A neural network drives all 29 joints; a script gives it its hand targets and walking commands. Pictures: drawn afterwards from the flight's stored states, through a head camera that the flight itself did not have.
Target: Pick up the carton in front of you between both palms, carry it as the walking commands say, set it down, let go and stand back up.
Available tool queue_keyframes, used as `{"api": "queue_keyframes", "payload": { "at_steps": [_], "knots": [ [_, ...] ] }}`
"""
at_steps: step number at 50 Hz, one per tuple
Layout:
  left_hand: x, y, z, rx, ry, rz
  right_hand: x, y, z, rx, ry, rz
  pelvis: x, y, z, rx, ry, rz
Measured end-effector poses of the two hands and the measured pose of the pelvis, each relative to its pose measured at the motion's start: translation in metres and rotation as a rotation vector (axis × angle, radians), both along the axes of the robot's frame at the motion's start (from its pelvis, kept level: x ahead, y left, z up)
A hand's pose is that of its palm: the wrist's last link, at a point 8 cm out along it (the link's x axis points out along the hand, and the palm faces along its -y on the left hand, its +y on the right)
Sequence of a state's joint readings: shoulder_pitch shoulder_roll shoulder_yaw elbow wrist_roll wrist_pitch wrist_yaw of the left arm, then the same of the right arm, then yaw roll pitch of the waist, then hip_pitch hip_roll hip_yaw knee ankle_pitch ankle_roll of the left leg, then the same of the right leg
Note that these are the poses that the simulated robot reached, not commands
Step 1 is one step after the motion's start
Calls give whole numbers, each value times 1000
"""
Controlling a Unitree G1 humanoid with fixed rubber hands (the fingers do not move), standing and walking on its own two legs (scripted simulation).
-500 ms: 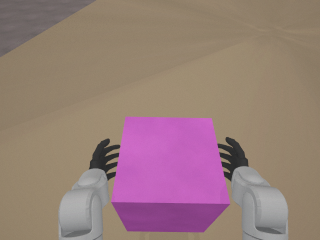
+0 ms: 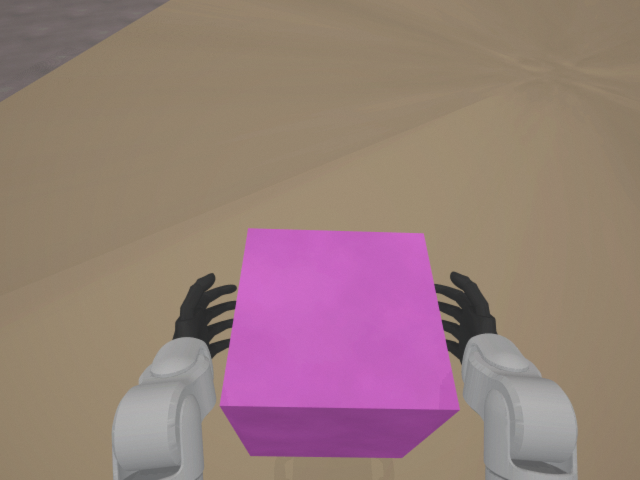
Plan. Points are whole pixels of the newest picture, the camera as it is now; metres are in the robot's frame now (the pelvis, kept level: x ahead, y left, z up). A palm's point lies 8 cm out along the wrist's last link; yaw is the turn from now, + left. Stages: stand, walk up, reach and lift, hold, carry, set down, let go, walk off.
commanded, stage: carry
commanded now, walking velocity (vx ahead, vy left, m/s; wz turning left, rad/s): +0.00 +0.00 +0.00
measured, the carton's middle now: (331, 352) +0.28 +0.00 +0.03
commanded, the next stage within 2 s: hold in 1.86 s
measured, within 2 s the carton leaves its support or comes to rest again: neither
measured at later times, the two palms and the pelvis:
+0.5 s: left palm (218, 230) +0.42 +0.16 +0.11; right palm (433, 226) +0.42 -0.14 +0.11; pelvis +0.17 +0.00 +0.01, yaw +0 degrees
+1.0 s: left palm (213, 232) +0.42 +0.16 +0.10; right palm (425, 231) +0.42 -0.14 +0.10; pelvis +0.18 +0.01 +0.01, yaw +0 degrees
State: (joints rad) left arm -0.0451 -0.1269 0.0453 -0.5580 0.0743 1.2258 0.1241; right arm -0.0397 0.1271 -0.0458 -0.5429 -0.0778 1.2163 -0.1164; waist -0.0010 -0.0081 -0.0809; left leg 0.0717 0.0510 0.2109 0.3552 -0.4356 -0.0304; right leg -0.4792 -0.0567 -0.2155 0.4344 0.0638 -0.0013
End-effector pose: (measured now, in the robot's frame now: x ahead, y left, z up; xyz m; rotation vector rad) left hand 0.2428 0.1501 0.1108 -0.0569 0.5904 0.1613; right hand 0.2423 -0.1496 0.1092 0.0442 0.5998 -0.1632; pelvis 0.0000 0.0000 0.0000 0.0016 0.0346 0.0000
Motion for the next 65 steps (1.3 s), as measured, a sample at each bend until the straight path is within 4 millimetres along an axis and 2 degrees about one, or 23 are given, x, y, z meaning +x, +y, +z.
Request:
{"api": "queue_keyframes", "payload": {
  "at_steps": [2,4,7,11,19,23,27,34,42,51,65],
  "knots": [
    [28,-7,-5,22,15,2,30,-7,-10,27,14,1,23,-6,-6,-15,-1,5],
    [50,-11,-9,32,61,7,52,-10,-17,42,60,2,38,-10,-2,-14,5,16],
    [70,-12,-11,32,120,20,76,-12,-21,43,119,14,59,-14,8,-3,13,30],
    [96,-10,-7,30,119,30,106,-10,-15,38,118,25,84,-15,16,4,20,29],
    [147,0,6,2,44,16,153,0,7,0,44,17,143,-4,13,-7,7,12],
    [169,4,2,-2,60,9,173,4,5,-6,60,10,164,1,11,-2,15,9],
    [183,6,-2,0,75,1,185,6,-1,-4,75,3,177,5,9,-1,21,6],
    [193,10,-7,5,79,-5,193,10,-6,1,79,-4,186,11,7,-2,25,2],
    [190,13,-7,7,76,-5,189,13,-7,1,76,-2,185,14,6,-3,20,1],
    [179,14,-8,15,89,-7,179,14,-8,-5,89,2,176,15,8,-2,5,2],
    [174,11,-31,44,121,-39,174,14,-32,-38,122,34,153,13,11,-2,-3,2]
  ]
}}
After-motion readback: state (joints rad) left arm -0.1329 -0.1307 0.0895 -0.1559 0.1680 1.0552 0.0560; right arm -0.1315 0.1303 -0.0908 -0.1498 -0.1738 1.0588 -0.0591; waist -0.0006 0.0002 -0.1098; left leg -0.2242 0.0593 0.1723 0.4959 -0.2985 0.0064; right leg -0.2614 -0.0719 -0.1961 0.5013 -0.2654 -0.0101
